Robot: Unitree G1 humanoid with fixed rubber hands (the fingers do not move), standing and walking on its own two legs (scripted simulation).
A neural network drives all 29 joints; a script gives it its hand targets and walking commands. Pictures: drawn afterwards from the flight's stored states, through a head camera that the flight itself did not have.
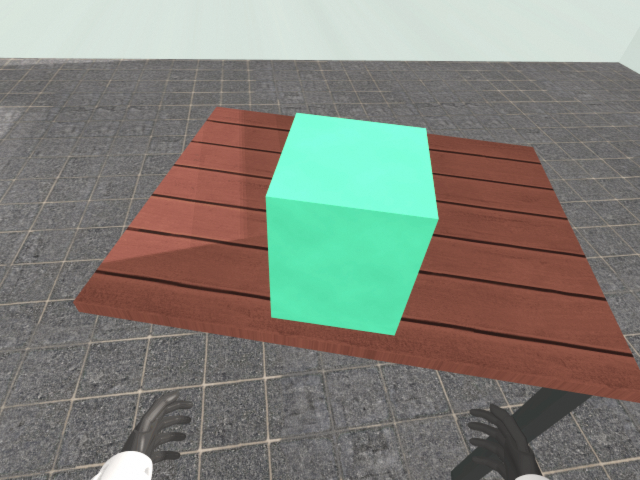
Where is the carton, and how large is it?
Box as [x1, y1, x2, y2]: [266, 113, 438, 335]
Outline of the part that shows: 296,113 266,194 271,317 394,335 438,218 425,128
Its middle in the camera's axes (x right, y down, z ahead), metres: +0.04 -0.02 +0.60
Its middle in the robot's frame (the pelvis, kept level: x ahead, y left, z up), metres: +0.46 +0.00 +0.07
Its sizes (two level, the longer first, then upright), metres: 0.210 0.200 0.250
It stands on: a table, 0.73 m high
